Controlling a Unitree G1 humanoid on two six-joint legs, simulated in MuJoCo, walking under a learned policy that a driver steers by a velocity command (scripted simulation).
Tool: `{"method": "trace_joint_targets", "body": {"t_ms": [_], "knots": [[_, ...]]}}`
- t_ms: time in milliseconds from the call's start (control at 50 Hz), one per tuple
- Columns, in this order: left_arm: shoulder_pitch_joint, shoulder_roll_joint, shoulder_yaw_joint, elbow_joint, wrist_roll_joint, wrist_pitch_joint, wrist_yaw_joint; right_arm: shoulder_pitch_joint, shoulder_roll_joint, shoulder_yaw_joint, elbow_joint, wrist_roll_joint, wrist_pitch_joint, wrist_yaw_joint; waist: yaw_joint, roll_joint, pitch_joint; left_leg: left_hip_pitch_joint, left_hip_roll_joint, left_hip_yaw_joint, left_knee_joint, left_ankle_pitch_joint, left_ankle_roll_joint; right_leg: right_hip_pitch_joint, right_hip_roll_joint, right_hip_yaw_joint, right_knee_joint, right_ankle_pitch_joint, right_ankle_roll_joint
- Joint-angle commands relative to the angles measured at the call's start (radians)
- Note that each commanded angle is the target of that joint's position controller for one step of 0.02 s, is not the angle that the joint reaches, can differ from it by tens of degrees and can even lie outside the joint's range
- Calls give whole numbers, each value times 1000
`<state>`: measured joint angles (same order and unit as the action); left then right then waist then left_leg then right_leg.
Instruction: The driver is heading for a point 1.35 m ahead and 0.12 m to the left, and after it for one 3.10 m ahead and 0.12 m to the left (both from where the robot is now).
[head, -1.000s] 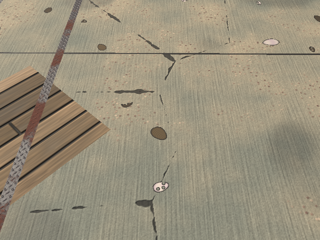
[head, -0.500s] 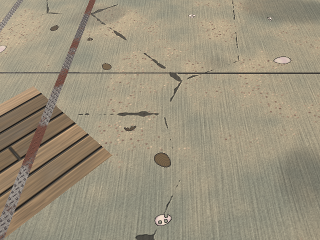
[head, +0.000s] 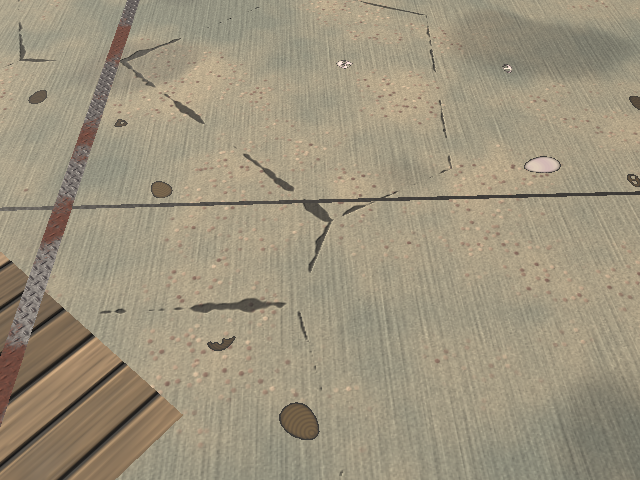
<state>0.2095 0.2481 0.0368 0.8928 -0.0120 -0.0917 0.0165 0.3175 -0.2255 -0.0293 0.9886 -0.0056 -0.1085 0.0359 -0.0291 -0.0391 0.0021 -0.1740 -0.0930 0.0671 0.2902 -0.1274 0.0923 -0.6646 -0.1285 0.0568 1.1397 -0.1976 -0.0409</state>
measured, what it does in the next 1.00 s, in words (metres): walks ahead: right foot, then left foot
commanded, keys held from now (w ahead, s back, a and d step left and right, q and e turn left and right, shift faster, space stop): w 0.36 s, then no key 0.64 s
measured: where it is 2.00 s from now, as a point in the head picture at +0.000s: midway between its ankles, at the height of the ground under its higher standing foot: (355, 380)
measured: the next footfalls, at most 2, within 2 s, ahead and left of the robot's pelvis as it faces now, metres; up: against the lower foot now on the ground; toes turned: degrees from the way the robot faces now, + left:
right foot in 0.30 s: +0.34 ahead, -0.17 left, +0.00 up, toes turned -2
left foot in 0.74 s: +0.51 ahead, +0.05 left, +0.00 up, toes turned +3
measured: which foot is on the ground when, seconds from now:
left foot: down 0.00-0.32, up 0.34-0.72, down 0.74-1.00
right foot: up 0.00-0.28, down 0.30-1.00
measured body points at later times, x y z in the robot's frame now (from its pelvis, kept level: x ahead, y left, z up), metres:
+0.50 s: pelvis +0.27 -0.08 +0.00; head +0.30 -0.10 +0.45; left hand +0.33 +0.18 -0.12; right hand +0.36 -0.35 -0.14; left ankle +0.28 +0.08 -0.66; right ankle +0.30 -0.16 -0.74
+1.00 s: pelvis +0.39 -0.06 -0.01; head +0.41 -0.05 +0.44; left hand +0.41 +0.19 -0.17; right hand +0.51 -0.30 -0.15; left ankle +0.46 +0.05 -0.74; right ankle +0.31 -0.17 -0.74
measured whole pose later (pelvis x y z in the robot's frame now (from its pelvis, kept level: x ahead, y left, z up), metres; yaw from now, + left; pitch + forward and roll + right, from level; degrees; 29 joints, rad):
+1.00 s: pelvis +0.39 -0.06 -0.01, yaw +0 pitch +1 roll +0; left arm 0.25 0.20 0.02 1.05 0.01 0.00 0.03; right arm 0.10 -0.19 -0.04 0.97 0.01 -0.03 -0.02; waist 0.02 -0.01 0.01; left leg -0.39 -0.01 0.02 0.53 -0.16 0.03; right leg -0.14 0.01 -0.03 0.51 -0.40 -0.01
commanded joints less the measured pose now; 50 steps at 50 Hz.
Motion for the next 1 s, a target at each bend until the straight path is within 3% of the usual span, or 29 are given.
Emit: {"method": "trace_joint_targets", "body": {"t_ms": [20, 100, 200, 240, 260, 280, 300, 320, 340, 360, 380, 400, 440, 480, 520, 580, 620, 700, 720, 740, 760, 780, 800, 820, 840, 880, 920, 1000], "knots": [[34, 47, 14, -42, 13, 3, 7, -40, -132, -21, -54, 1, -18, -20, 46, 76, 55, -107, 278, -206, -206, 72, 171, -20, -42, 1, -140, 162, 27], [-129, 29, 7, -85, 3, -9, -6, 42, -159, -25, -37, 17, -5, -35, -13, 76, 54, -16, 264, -159, -190, 87, 127, 11, 4, -38, -432, 307, 35], [-251, 43, 3, -135, -10, -18, -37, 115, -170, -32, -4, 27, 17, -38, -49, 90, 82, 147, 327, -179, -118, 62, 113, 8, 33, -43, -583, 216, 16], [-227, 65, 10, -140, -10, -27, -47, 106, -182, -38, -2, 27, 27, -40, -22, 104, 67, 191, 351, -193, -62, 116, 97, 66, 50, -52, -624, 134, -12], [-172, 84, 19, -129, -9, -31, -48, 86, -189, -40, -7, 27, 33, -41, 15, 115, 38, 193, 344, -182, 1, 234, 83, 155, 75, -74, -645, 106, -29], [-43, 120, 41, -91, -8, -34, -46, 67, -177, -34, -12, 22, 38, -41, 82, 107, -36, 173, 296, -142, 154, 399, 60, 325, 109, -100, -666, 99, -54], [162, 192, 68, -39, -1, -36, -38, 58, -138, -17, -34, 8, 38, -40, 159, 53, -182, 28, 235, -85, 427, 363, 25, 621, 20, -1, -638, 124, -110], [295, 309, 97, -13, 15, -27, -36, 162, -21, 19, -51, 4, 16, -30, 142, -199, -329, -399, 64, -12, 839, -23, -56, 1031, -232, 435, -697, 16, -268], [310, 229, 75, -8, 12, -26, -39, 163, -58, 13, -35, 20, -12, -25, 148, -221, -393, -545, 44, -168, 1003, -419, -46, 1075, -283, 690, -835, -66, -304], [216, 166, 54, -24, 7, -28, -39, 69, -155, -12, -62, 47, -27, -21, 129, -150, -240, -630, 108, -186, 1061, -361, -23, 951, -250, 548, -842, -69, -244], [105, 131, 39, -52, 8, -25, -39, 3, -164, -16, -78, 47, -28, -26, 95, -77, -146, -598, 159, -153, 1032, -270, -23, 788, -215, 390, -852, 109, -213], [29, 99, 28, -64, 13, -24, -44, -24, -150, -20, -79, 31, -20, -34, 61, -15, -80, -542, 187, -134, 971, -216, -36, 646, -169, 270, -874, 304, -195], [-1, 63, 17, -51, 24, -27, -53, 24, -105, -24, -64, 17, 13, -44, 3, -34, -52, -407, 209, -124, 880, -169, -56, 505, -103, 118, -901, 542, -167], [20, 82, 20, -24, 32, -31, -48, 53, -75, -22, -57, 13, 32, -50, -21, -31, -52, -372, 189, -104, 818, -122, -76, 466, -81, 36, -907, 738, -181], [21, 101, 22, -10, 32, -25, -32, -6, -66, -21, -82, 6, 38, -54, -23, -33, -46, -382, 185, -97, 675, -45, -91, 462, -68, -17, -908, 803, -178], [36, 119, 21, 7, 26, -10, -14, -114, -50, -12, -106, 2, 42, -51, 12, -44, -61, -307, 163, -76, 442, 99, -92, 468, -36, -73, -900, 761, -150], [65, 130, 23, 30, 22, -1, -10, -154, -61, -14, -111, 6, 47, -49, 32, -47, -68, -275, 150, -79, 367, 141, -92, 500, -51, -61, -890, 709, -153], [53, 118, 23, 61, 7, 17, -5, -183, -90, -22, -116, -3, 46, -45, 27, -43, -53, -241, 140, -89, 255, 82, -57, 557, -80, -10, -807, 610, -148], [40, 109, 21, 65, -2, 21, -3, -155, -95, -26, -103, -8, 42, -44, 4, -26, -61, -181, 131, -79, 171, 145, -39, 557, -59, -11, -758, 548, -124], [80, 98, 19, 75, 1, 21, -2, -123, -134, -39, -87, -15, 39, -49, 7, 21, -85, -82, 152, -105, 114, 377, -19, 546, -7, -17, -703, 453, -83], [157, 79, 15, 83, 24, 13, -3, -112, -194, -52, -83, -19, 40, -56, 59, 98, -136, 74, 233, -169, 182, 692, 19, 463, 66, -45, -636, 271, -43], [259, 9, -2, 121, 29, 13, -4, -101, -154, -43, -70, -14, 52, -60, 91, 200, -200, 216, 315, -247, 223, 745, 120, 346, 108, -71, -584, 2, 4], [225, 19, -3, 125, 25, 27, 3, -89, -86, -29, -63, -4, 62, -56, 57, 196, -198, 187, 350, -306, 192, 622, 164, 331, 122, -76, -543, -167, 31], [173, 34, 1, 110, 15, 45, 9, -119, -69, -22, -63, -2, 68, -53, 60, 189, -171, 129, 351, -336, 152, 448, 162, 323, 118, -65, -548, -210, 38], [141, 41, 3, 106, 12, 66, 16, -168, -78, -22, -72, -3, 73, -52, 71, 178, -141, 62, 335, -342, 125, 305, 138, 344, 109, -57, -584, -191, 39], [140, 52, 4, 117, 23, 97, 22, -257, -98, -27, -93, 3, 77, -49, 93, 158, -87, -63, 268, -278, 109, 92, 61, 425, 102, -54, -688, -109, 27], [144, 67, 8, 142, 22, 101, 21, -250, -98, -32, -86, 10, 73, -49, 71, 100, -49, -62, 198, -191, 140, 106, 17, 410, 105, -61, -702, -107, 14], [137, 49, 5, 162, 20, 81, 15, -209, -90, -37, -49, 13, 73, -60, 46, 51, -78, 32, 174, -151, 217, 309, 30, 408, 94, -54, -715, 2, 15]]}}
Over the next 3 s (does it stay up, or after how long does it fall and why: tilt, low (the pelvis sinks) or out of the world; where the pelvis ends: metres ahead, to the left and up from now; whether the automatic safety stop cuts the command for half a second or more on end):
stays up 0.90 -0.13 0.00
